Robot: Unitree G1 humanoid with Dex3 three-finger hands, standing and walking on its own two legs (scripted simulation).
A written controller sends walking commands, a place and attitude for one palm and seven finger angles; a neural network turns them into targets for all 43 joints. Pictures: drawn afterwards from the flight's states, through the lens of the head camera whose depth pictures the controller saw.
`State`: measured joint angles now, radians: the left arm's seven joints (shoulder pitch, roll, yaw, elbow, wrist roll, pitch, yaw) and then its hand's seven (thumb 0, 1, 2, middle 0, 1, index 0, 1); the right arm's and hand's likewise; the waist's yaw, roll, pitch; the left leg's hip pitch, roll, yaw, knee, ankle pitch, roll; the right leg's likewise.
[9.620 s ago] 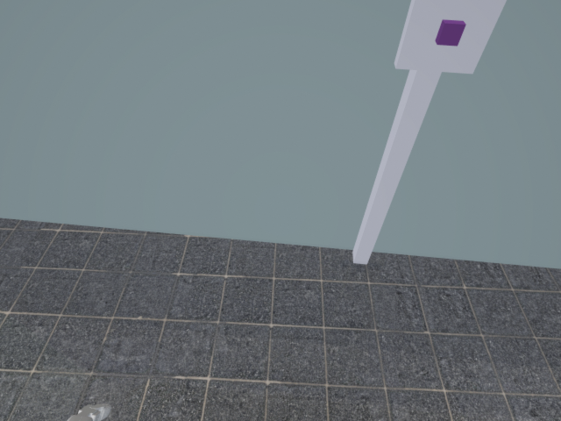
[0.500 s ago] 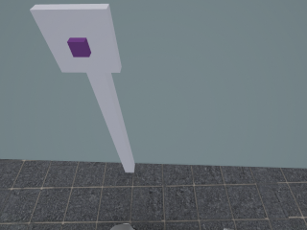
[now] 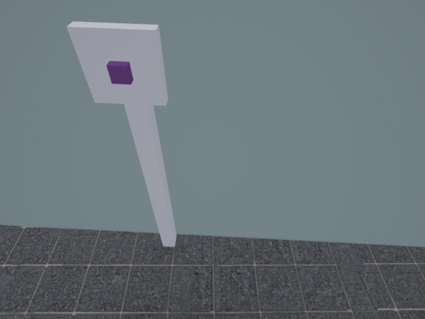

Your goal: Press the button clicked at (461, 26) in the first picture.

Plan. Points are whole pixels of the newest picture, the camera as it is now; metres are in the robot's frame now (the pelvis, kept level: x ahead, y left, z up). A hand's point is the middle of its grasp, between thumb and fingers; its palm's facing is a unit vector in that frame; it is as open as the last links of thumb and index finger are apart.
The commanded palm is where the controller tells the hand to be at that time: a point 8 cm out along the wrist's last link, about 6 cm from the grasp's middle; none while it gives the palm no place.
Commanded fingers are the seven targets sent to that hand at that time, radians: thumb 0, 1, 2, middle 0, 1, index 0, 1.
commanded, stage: come to a stop and stand still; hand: left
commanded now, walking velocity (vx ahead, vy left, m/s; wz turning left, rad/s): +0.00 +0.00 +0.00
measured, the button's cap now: (120, 72) +0.56 +0.25 +0.19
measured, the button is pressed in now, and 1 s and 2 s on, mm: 0 0 0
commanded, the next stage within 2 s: look again from close up in 0.18 s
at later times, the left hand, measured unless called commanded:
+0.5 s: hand out of the picture +0.02 +0.21 -0.18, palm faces +0.04 -0.98 -0.22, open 7.4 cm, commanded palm none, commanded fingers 0.00 0.90 0.90 -0.20 -0.30 -0.20 -0.30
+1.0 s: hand out of the picture +0.10 +0.28 -0.14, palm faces +0.01 -0.93 -0.36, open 7.4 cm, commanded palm none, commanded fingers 0.00 0.90 0.90 -0.20 -0.30 -0.20 -0.30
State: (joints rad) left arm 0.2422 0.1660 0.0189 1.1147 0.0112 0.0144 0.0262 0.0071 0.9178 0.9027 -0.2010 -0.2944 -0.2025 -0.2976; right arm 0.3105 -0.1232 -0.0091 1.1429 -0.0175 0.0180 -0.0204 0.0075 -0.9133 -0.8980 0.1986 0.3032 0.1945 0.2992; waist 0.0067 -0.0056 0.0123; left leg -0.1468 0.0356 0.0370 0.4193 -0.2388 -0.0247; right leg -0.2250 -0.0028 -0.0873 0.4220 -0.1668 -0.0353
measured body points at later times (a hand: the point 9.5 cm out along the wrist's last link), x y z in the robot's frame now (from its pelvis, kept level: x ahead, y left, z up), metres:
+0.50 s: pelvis +0.00 +0.02 -0.01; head -0.01 +0.03 +0.44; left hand +0.01 +0.26 -0.17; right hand +0.00 -0.23 -0.16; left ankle -0.01 +0.13 -0.74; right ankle +0.04 -0.09 -0.74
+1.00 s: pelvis +0.01 +0.03 +0.00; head +0.00 +0.02 +0.45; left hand +0.10 +0.33 -0.12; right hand +0.12 -0.26 -0.13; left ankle -0.01 +0.13 -0.74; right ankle +0.04 -0.09 -0.74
